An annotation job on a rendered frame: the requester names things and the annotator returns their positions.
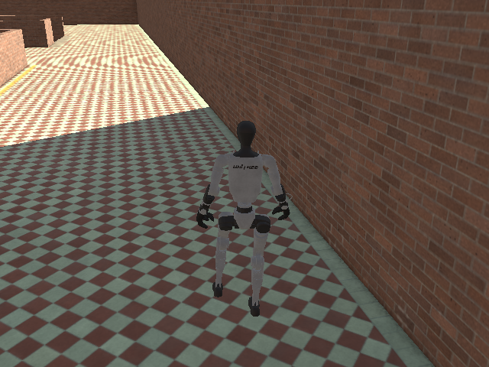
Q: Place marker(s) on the robot right forearm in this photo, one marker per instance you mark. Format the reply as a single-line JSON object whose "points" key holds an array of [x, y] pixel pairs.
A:
{"points": [[282, 200]]}

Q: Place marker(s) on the right robot upper arm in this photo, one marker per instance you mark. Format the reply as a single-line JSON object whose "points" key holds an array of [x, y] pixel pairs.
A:
{"points": [[273, 173]]}

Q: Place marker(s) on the left robot upper arm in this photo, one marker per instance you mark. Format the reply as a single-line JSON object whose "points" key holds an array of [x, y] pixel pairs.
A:
{"points": [[217, 172]]}

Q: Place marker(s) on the robot left hand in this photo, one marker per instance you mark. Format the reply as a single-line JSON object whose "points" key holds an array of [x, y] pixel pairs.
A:
{"points": [[205, 217]]}

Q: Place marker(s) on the robot left foot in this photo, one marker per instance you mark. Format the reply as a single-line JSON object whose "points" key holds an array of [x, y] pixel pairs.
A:
{"points": [[217, 290]]}

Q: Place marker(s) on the robot torso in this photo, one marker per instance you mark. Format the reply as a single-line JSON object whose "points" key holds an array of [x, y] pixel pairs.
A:
{"points": [[244, 177]]}

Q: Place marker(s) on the robot right hand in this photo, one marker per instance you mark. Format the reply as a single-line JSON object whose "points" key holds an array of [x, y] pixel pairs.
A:
{"points": [[286, 212]]}

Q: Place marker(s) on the robot left forearm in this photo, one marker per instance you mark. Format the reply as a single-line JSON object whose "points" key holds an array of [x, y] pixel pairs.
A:
{"points": [[206, 202]]}

